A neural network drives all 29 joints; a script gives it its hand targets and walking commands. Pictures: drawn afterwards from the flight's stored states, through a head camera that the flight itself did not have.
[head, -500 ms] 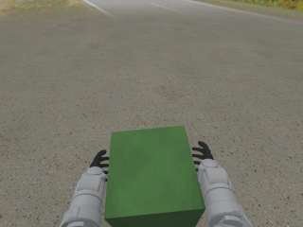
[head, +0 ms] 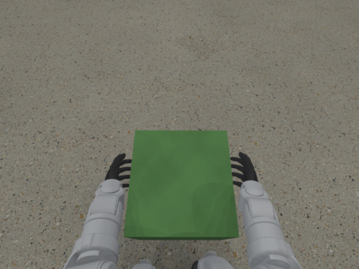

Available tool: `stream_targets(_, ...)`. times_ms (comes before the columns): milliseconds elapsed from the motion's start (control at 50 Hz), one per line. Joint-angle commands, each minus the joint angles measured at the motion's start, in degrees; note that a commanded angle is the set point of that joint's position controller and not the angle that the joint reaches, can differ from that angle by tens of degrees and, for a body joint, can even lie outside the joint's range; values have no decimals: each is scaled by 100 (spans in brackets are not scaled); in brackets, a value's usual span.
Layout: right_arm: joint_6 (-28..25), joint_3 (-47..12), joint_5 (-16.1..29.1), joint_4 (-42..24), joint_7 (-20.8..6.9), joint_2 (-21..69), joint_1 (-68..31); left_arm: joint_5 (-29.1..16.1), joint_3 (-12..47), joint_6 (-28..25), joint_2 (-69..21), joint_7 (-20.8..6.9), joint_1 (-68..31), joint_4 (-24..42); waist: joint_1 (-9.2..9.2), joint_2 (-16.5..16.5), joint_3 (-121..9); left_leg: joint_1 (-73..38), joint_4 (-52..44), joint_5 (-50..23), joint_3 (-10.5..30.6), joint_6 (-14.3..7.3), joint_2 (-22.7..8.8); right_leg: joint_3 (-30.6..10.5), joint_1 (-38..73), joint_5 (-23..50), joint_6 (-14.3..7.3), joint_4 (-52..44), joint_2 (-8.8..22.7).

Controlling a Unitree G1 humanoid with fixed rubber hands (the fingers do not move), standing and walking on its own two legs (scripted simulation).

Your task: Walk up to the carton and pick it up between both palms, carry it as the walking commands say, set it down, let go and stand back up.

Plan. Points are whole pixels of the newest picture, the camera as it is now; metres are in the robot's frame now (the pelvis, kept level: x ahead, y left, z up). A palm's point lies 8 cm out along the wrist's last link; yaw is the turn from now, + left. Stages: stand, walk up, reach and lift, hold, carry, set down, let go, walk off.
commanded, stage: set down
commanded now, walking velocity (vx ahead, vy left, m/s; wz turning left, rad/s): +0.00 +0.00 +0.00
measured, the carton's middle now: (180, 188) +0.36 -0.01 -0.13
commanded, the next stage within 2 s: none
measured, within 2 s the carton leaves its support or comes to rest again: neither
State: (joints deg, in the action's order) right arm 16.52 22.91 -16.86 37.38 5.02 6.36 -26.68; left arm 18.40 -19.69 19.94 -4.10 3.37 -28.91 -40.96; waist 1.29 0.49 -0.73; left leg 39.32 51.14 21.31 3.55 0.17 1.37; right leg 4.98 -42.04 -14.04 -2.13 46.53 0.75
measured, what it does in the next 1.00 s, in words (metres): lowers itself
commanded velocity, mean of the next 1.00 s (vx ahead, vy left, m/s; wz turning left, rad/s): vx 0.00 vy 0.00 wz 0.00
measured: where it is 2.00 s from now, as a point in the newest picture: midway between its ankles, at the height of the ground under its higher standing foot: outside the picture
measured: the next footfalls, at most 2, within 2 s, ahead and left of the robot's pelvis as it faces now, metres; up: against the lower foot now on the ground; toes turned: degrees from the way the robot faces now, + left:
none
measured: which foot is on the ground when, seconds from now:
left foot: down 0.00-1.00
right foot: down 0.00-1.00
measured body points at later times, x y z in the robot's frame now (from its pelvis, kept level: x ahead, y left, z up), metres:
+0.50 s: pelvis -0.03 +0.00 -0.09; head +0.13 -0.01 +0.33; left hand +0.39 +0.15 -0.14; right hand +0.38 -0.18 -0.13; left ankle +0.04 +0.12 -0.69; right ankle +0.09 -0.11 -0.69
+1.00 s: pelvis -0.04 +0.01 -0.17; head +0.17 +0.01 +0.23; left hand +0.43 +0.15 -0.23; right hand +0.40 -0.18 -0.22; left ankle +0.04 +0.12 -0.69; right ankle +0.09 -0.10 -0.69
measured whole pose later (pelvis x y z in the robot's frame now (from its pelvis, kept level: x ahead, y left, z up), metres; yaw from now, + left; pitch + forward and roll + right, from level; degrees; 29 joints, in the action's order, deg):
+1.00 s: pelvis -0.04 +0.01 -0.17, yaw -3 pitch +33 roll -2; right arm 18.3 23.6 -12.5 36.8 11.3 2.6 -47.6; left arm 8.8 -19.7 17.5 2.7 8.5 -52.4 -45.9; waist 0.0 0.6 -6.0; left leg 94.7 93.0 31.7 2.8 0.2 1.4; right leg 4.5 -97.9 -21.4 -2.6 86.0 0.7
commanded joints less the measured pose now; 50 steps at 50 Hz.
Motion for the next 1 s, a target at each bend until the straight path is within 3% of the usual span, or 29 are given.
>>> stream_targets(0, -383, -2822, 911, -249, -1860, 4890, -4081, -982, 2277, -924, -5430, -1604, -4062, 411, -74, 592, -3288, 1335, -522, -100, 246, -249, 506, -1167, 1370, 431, -91, 366, -592)
stream_targets(40, -412, -2904, 962, -285, -1823, 4941, -4210, -1037, 2364, -920, -5462, -1614, -4150, 307, -6, 498, -3670, 1443, -278, -91, 217, -255, 559, -1098, 1172, 386, -49, 568, -633)
stream_targets(60, -438, -3113, 1071, -429, -1795, 5096, -4381, -1056, 2422, -942, -5459, -1625, -4096, 319, -146, 471, -3924, 1525, -137, -224, 188, -267, 572, -1129, 1220, 504, -26, 666, -633)
stream_targets(80, -472, -3144, 1120, -483, -1785, 5121, -4521, -1153, 2564, -986, -5504, -1632, -4381, 427, -42, 409, -4137, 1560, -47, -346, 209, -272, 583, -1087, 1080, 652, -12, 770, -675)
stream_targets(160, -456, -3247, 1258, -468, -1717, 5255, -4696, -1203, 2688, -955, -5537, -1655, -4437, 354, -99, 555, -4948, 1831, 336, -495, 134, -225, 631, -1045, 766, 852, 10, 1122, -707)
stream_targets(240, -371, -3269, 1362, -315, -1682, 5460, -5029, -1201, 2617, -855, -5516, -1724, -4623, 274, -193, 508, -5299, 2409, 699, -284, 33, -218, 674, -1087, 491, 633, 33, 1384, -719)
stream_targets(260, -326, -3215, 1328, -278, -1641, 5388, -5044, -1298, 2731, -827, -5523, -1763, -4817, 356, -18, 516, -5388, 2590, 817, -115, 31, -207, 666, -1095, 479, 473, 31, 1469, -725)
stream_targets(300, -281, -3161, 1357, -173, -1639, 5421, -5106, -1341, 2759, -783, -5535, -1784, -4923, 321, -51, 628, -5424, 2824, 889, 88, 9, -208, 651, -1094, 336, 270, 11, 1603, -759)
stream_targets(320, -261, -3197, 1404, -322, -1626, 5371, -5432, -1292, 2599, -737, -5419, -1800, -4880, 114, -172, 498, -5329, 2977, 987, 245, -33, -238, 677, -1138, 214, 2, 23, 1633, -767)
stream_targets(380, -163, -3043, 1402, -129, -1611, 5327, -5552, -1344, 2559, -669, -5356, -1856, -5249, 91, -2, 584, -5247, 3313, 1190, 537, -34, -255, 657, -1123, -154, -370, 30, 1809, -776)
stream_targets(460, -120, -2995, 1410, -155, -1567, 5349, -5833, -1359, 2412, -613, -5242, -1899, -5411, -97, -96, 471, -5495, 3670, 1484, 682, -117, -269, 703, -1103, -422, -653, 63, 2040, -818)
stream_targets(500, -79, -2977, 1474, -84, -1562, 5397, -5909, -1398, 2391, -604, -5196, -1877, -5579, -58, -144, 577, -5559, 3763, 1610, 688, -115, -283, 687, -1146, -558, -666, 48, 2162, -833)
stream_targets(520, -76, -2996, 1494, -105, -1570, 5341, -6075, -1378, 2297, -580, -5139, -1872, -5567, -129, -223, 461, -5579, 3781, 1653, 696, -122, -297, 705, -1054, -717, -720, 82, 2278, -859)
stream_targets(540, -75, -3036, 1556, -113, -1566, 5364, -6162, -1433, 2344, -596, -5152, -1862, -5744, 22, -212, 511, -5768, 3776, 1774, 664, -165, -276, 713, -1072, -764, -747, 82, 2337, -869)
stream_targets(560, -59, -2916, 1505, -96, -1533, 5243, -6176, -1454, 2382, -549, -5243, -1868, -5818, -169, -48, 529, -5725, 3925, 1839, 720, -169, -270, 720, -1054, -821, -781, 75, 2367, -880)
stream_targets(600, -52, -2938, 1532, -77, -1561, 5185, -6195, -1468, 2383, -525, -5227, -1830, -5761, -132, -123, 658, -5815, 3854, 1902, 697, -144, -251, 722, -1005, -1057, -714, 58, 2550, -902)
stream_targets(640, -76, -2994, 1586, -166, -1543, 5190, -6378, -1545, 2378, -558, -5177, -1812, -5956, -50, -127, 523, -5936, 4077, 2093, 655, -154, -253, 724, -1012, -1177, -699, 65, 2688, -917)
stream_targets(720, -93, -2911, 1611, -130, -1523, 4985, -6390, -1655, 2543, -555, -5195, -1728, -6149, 41, -7, 656, -6189, 3955, 2222, 399, -131, -216, 724, -820, -1529, -274, 55, 3036, -965)
stream_targets(760, -113, -2903, 1660, -125, -1531, 4934, -6522, -1653, 2538, -539, -5219, -1692, -6196, 38, -36, 787, -6291, 3925, 2297, 419, -148, -190, 733, -789, -1734, -308, 28, 3186, -978)
stream_targets(780, -109, -2968, 1661, -210, -1513, 4982, -6522, -1662, 2540, -543, -5199, -1687, -6186, 63, -46, 620, -6343, 4079, 2419, 325, -180, -196, 758, -807, -1678, -242, 54, 3186, -982)
stream_targets(800, -110, -2893, 1668, -96, -1515, 4924, -6536, -1670, 2568, -532, -5233, -1660, -6273, 9, 7, 826, -6320, 4070, 2427, 388, -163, -185, 752, -775, -1879, -254, 26, 3282, -983)
stream_targets(840, -114, -2850, 1640, -26, -1492, 4902, -6578, -1611, 2386, -535, -5001, -1642, -6182, -175, -110, 621, -6086, 4347, 2555, 419, -196, -189, 744, -832, -1980, -293, 37, 3311, -993)
stream_targets(860, -119, -2895, 1695, -117, -1504, 4958, -6636, -1686, 2524, -576, -4995, -1618, -6388, 102, -94, 614, -6382, 4240, 2602, 350, -207, -197, 742, -783, -1988, -224, 37, 3409, -1009)
stream_targets(880, -160, -2932, 1767, -192, -1501, 4843, -6672, -1696, 2612, -569, -5057, -1610, -6369, 71, -94, 832, -6460, 4217, 2700, 216, -233, -166, 743, -845, -2081, -87, 16, 3469, -986)
stream_targets(900, -172, -3028, 1799, -292, -1504, 4887, -6761, -1760, 2684, -604, -5012, -1591, -6459, 218, -139, 717, -6745, 4128, 2745, 94, -228, -168, 763, -776, -2075, 17, 48, 3562, -1008)
stream_targets(920, -199, -3004, 1829, -343, -1485, 4756, -6825, -1847, 2751, -609, -5050, -1585, -6580, 238, -17, 791, -6723, 4198, 2804, 155, -238, -146, 766, -768, -2128, -18, 31, 3607, -1003)
stream_targets(940, -182, -2993, 1780, -203, -1449, 4776, -6740, -1787, 2683, -599, -4971, -1582, -6455, 140, -50, 632, -6671, 4349, 2872, 131, -243, -159, 761, -762, -2168, -10, 59, 3639, -1001)
stream_targets(960, -192, -3023, 1830, -258, -1436, 4798, -6742, -1791, 2706, -605, -4896, -1567, -6501, 148, -95, 702, -6673, 4330, 2912, 196, -259, -163, 764, -778, -2209, -62, 64, 3685, -1002)
stream_targets(980, -187, -2904, 1739, -134, -1425, 4732, -6725, -1767, 2640, -594, -4873, -1570, -6488, 46, -2, 622, -6459, 4554, 2966, 223, -254, -146, 767, -772, -2347, -42, 57, 3699, -1011)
